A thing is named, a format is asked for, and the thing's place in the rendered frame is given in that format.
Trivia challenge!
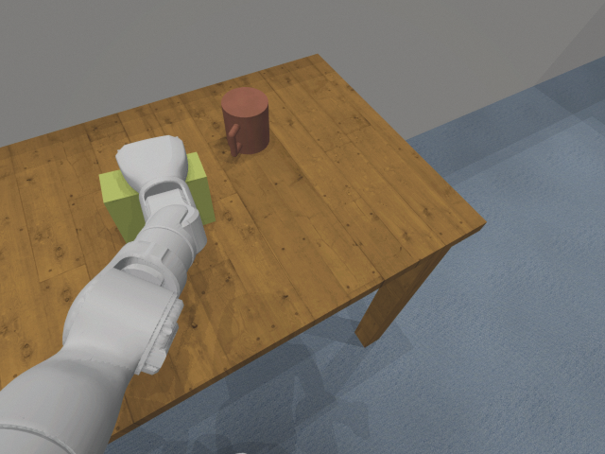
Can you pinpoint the left robot upper arm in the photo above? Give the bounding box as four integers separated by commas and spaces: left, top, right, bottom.
0, 268, 184, 454

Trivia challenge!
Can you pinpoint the robot left forearm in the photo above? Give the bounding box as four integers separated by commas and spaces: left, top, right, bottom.
62, 176, 207, 345

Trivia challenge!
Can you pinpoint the table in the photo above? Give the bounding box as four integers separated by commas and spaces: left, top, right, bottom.
0, 54, 487, 444

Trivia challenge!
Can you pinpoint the sponge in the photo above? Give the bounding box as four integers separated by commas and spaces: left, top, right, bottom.
99, 152, 216, 243

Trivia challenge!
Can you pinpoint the left robot hand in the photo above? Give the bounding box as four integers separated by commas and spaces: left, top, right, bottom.
115, 135, 188, 193

